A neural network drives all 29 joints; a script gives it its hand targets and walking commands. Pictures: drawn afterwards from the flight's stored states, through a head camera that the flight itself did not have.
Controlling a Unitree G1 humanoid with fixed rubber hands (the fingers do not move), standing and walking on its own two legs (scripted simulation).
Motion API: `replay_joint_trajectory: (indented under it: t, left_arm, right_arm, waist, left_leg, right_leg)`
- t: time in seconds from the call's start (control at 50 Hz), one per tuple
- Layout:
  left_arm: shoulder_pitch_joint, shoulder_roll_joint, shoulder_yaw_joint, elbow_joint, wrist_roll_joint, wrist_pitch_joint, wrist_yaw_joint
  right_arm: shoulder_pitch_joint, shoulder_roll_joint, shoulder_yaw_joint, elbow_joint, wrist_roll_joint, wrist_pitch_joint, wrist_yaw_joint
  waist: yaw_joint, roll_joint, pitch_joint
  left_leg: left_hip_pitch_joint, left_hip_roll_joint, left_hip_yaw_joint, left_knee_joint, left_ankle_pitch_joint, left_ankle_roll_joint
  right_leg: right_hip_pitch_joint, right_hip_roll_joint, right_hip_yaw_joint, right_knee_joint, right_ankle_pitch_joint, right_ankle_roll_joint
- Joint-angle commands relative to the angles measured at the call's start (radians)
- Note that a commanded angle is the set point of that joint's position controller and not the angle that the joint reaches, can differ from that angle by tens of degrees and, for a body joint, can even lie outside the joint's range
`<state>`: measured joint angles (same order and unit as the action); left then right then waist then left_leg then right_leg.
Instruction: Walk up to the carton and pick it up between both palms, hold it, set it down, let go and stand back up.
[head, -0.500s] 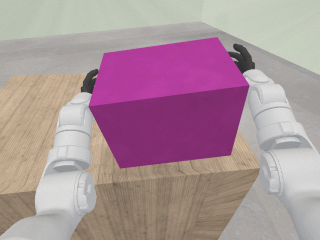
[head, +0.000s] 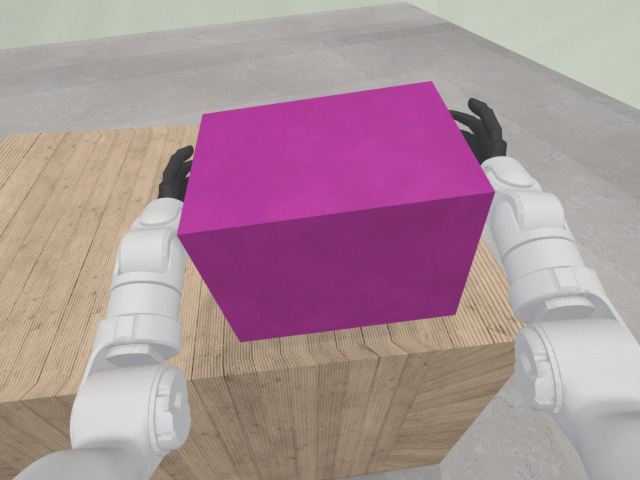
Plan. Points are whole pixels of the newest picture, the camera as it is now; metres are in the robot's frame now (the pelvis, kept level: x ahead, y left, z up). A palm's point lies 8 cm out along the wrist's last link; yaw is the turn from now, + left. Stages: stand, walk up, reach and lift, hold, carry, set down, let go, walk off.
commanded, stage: set down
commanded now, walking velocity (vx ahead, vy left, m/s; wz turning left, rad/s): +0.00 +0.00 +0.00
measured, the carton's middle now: (332, 217) +0.40 +0.01 +0.14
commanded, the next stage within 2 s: none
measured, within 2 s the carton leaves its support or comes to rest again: neither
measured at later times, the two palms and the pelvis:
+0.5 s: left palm (173, 231) +0.38 +0.21 +0.13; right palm (479, 180) +0.40 -0.17 +0.20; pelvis -0.01 +0.00 +0.00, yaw +0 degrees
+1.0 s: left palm (187, 211) +0.43 +0.21 +0.12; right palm (467, 171) +0.45 -0.17 +0.18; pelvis +0.02 +0.00 +0.00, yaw +0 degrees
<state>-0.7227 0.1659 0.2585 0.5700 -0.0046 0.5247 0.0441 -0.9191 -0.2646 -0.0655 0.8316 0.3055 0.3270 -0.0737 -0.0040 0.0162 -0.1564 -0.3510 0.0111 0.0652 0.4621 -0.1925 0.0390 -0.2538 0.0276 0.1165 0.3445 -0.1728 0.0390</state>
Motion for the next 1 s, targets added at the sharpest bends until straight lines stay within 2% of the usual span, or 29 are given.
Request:
replay_joint_trajectory:
  t: [0.0,0.08,0.2,0.24,0.3,0.36,0.48,0.62,0.7,0.86,0.98]
  left_arm:
    - [-0.964,-0.543,-0.446,-0.498,-0.141,-0.133,-0.141]
    - [-0.997,-0.538,-0.429,-0.426,-0.137,-0.153,-0.143]
    - [-1.015,-0.505,-0.325,-0.180,-0.082,-0.173,-0.176]
    - [-1.037,-0.502,-0.307,-0.129,-0.071,-0.187,-0.185]
    - [-1.110,-0.503,-0.300,-0.122,-0.071,-0.228,-0.186]
    - [-1.187,-0.510,-0.314,-0.124,-0.088,-0.269,-0.175]
    - [-1.250,-0.539,-0.367,-0.110,-0.130,-0.336,-0.153]
    - [-1.166,-0.511,-0.332,-0.020,-0.096,-0.347,-0.167]
    - [-1.127,-0.500,-0.316,-0.017,-0.088,-0.356,-0.175]
    - [-1.084,-0.484,-0.329,-0.099,-0.086,-0.380,-0.179]
    - [-1.021,-0.475,-0.316,-0.081,-0.067,-0.391,-0.195]
  right_arm:
    - [-0.713,0.723,0.334,-0.488,0.061,-0.068,0.100]
    - [-0.727,0.728,0.287,-0.440,0.021,-0.078,0.109]
    - [-0.748,0.714,0.155,-0.248,-0.086,-0.088,0.144]
    - [-0.758,0.715,0.116,-0.200,-0.116,-0.099,0.156]
    - [-0.761,0.736,0.077,-0.140,-0.145,-0.121,0.171]
    - [-0.779,0.770,0.060,-0.114,-0.159,-0.148,0.180]
    - [-0.805,0.810,0.060,-0.109,-0.163,-0.199,0.180]
    - [-0.737,0.797,0.052,-0.045,-0.176,-0.199,0.168]
    - [-0.722,0.794,0.074,-0.076,-0.167,-0.202,0.158]
    - [-0.641,0.801,0.130,-0.133,-0.145,-0.213,0.136]
    - [-0.588,0.794,0.147,-0.146,-0.154,-0.224,0.127]
  waist:
    - [-0.016,0.036,-0.693]
    - [-0.017,0.030,-0.654]
    - [-0.005,0.003,-0.489]
    - [-0.002,0.007,-0.463]
    - [-0.003,0.024,-0.458]
    - [-0.005,0.043,-0.492]
    - [-0.015,0.073,-0.558]
    - [-0.014,0.054,-0.495]
    - [-0.012,0.048,-0.517]
    - [-0.013,0.068,-0.604]
    - [-0.012,0.064,-0.600]
  left_leg:
    - [0.594,-0.030,-0.093,-0.026,0.629,-0.105]
    - [0.569,-0.028,-0.085,-0.048,0.541,-0.100]
    - [0.472,-0.022,-0.065,-0.130,0.249,-0.067]
    - [0.446,-0.018,-0.060,-0.151,0.168,-0.060]
    - [0.421,-0.014,-0.060,-0.166,0.096,-0.059]
    - [0.402,-0.011,-0.060,-0.164,0.077,-0.064]
    - [0.401,-0.009,-0.067,-0.141,0.138,-0.080]
    - [0.392,-0.011,-0.059,-0.148,0.190,-0.077]
    - [0.411,-0.014,-0.059,-0.123,0.308,-0.082]
    - [0.479,-0.016,-0.062,-0.049,0.608,-0.106]
    - [0.479,-0.018,-0.062,-0.029,0.688,-0.111]
  right_leg:
    - [0.223,0.044,-0.126,-0.045,0.483,-0.026]
    - [0.183,0.041,-0.133,-0.057,0.401,-0.028]
    - [0.115,0.023,-0.130,-0.084,0.163,-0.029]
    - [0.103,0.017,-0.130,-0.085,0.102,-0.030]
    - [0.097,0.013,-0.132,-0.077,0.053,-0.035]
    - [0.092,0.011,-0.136,-0.066,0.045,-0.037]
    - [0.082,0.014,-0.145,-0.057,0.089,-0.036]
    - [0.103,0.012,-0.142,-0.065,0.134,-0.028]
    - [0.125,0.017,-0.141,-0.056,0.227,-0.020]
    - [0.149,0.025,-0.144,-0.034,0.431,-0.008]
    - [0.170,0.019,-0.140,-0.015,0.552,0.005]
